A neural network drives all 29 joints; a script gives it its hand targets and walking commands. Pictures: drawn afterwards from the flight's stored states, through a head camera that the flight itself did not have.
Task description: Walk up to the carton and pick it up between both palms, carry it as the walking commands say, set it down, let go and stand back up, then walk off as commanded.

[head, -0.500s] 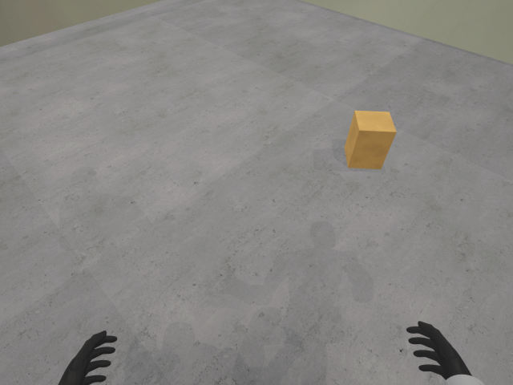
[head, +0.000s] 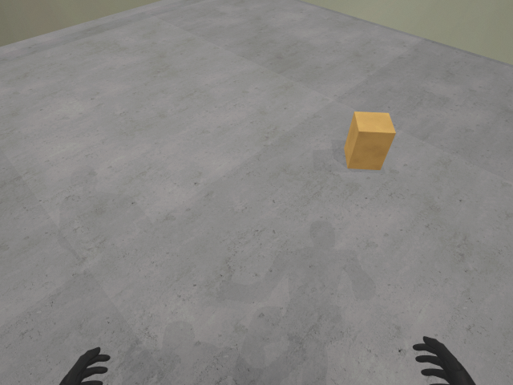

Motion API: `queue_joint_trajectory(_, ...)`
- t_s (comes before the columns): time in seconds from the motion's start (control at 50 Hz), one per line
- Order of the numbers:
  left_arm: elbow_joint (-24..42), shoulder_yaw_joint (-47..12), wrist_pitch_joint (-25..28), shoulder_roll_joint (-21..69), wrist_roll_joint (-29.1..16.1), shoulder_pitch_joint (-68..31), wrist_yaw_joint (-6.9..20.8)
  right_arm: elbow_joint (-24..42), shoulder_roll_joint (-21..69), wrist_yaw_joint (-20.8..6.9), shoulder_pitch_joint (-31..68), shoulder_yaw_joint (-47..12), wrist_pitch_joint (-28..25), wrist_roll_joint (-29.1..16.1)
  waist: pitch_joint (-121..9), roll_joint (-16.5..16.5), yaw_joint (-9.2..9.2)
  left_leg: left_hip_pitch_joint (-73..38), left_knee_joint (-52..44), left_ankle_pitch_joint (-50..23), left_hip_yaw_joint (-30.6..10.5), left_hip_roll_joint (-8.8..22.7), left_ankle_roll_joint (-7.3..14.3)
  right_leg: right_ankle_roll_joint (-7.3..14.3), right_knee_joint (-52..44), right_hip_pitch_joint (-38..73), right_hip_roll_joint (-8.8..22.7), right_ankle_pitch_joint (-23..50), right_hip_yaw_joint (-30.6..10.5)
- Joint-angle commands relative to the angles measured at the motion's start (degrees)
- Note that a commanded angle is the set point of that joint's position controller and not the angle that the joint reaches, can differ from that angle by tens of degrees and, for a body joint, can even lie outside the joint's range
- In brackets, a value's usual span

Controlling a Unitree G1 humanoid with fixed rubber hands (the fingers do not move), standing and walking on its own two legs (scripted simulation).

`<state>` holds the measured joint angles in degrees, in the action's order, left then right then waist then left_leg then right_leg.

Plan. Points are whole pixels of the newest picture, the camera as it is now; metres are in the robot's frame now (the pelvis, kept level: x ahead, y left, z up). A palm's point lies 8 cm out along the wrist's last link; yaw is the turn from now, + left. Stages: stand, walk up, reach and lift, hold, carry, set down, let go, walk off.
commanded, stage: stand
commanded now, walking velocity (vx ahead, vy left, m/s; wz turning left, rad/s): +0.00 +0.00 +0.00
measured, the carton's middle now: (367, 141) +1.40 -0.64 -0.63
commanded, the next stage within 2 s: walk up in 1.60 s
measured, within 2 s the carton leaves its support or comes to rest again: neither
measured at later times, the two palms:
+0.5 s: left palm out of the picture +0.12 +0.31 -0.08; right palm out of the picture +0.12 -0.31 -0.08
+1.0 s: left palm out of the picture +0.10 +0.31 -0.08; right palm out of the picture +0.10 -0.31 -0.08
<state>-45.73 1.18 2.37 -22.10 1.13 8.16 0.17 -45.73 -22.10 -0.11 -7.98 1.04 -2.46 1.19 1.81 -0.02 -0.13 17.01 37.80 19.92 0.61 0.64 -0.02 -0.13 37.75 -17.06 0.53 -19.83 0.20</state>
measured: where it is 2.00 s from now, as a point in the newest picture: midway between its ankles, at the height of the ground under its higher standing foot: outside the picture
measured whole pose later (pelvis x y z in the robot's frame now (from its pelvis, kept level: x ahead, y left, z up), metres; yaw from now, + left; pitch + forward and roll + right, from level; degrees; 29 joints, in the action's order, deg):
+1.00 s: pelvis +0.00 +0.00 +0.02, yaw +0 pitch -2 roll +0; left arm -60.3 0.0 1.3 -22.7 0.7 4.8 0.1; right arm -60.1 -22.6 -0.1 -5.0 0.3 -1.3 0.8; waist 2.4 0.0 0.0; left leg 7.6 20.7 11.0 0.7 0.8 -0.5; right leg -0.3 20.9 -7.8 0.5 -10.9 0.1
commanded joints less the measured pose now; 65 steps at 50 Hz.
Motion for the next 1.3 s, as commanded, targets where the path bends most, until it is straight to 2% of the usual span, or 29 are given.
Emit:
queue_joint_trajectory(0.0, 2.37, 2.09, 0.66, -9.53, -0.13, -2.62, -0.22, 2.38, -9.60, 0.23, 2.59, 2.18, -0.65, -0.15, -4.22, 0.14, 0.05, -1.90, -7.67, -10.58, -5.54, 4.71, 3.56, 3.71, -7.40, 1.82, 4.58, 10.83, -5.35)
queue_joint_trajectory(0.34, -5.49, 0.91, 0.21, -9.95, -0.40, -4.89, -0.06, -5.16, -9.85, 0.08, 4.73, 1.21, -0.10, -0.42, -3.46, 0.09, 0.10, -6.86, -15.47, -13.67, -5.48, 5.59, 2.38, 2.66, -15.18, 6.83, 5.59, 13.95, -5.48)
queue_joint_trajectory(0.6, -10.07, 0.54, -0.13, -10.23, -0.42, -5.89, -0.17, -9.87, -10.14, 0.12, 5.54, 0.99, 0.25, -0.44, -2.75, 0.01, 0.09, -8.73, -19.25, -13.09, -5.36, 6.21, 1.73, 2.10, -19.01, 8.52, 6.19, 13.53, -5.65)
queue_joint_trajectory(1.28, -12.44, 0.65, -0.69, -10.61, -0.54, -5.57, -0.43, -12.28, -10.52, 0.38, 5.04, 1.08, 0.82, -0.48, -2.79, 0.06, 0.15, -10.29, -20.96, -15.37, -5.27, 6.74, 1.48, 1.78, -20.82, 10.01, 6.70, 15.67, -5.43)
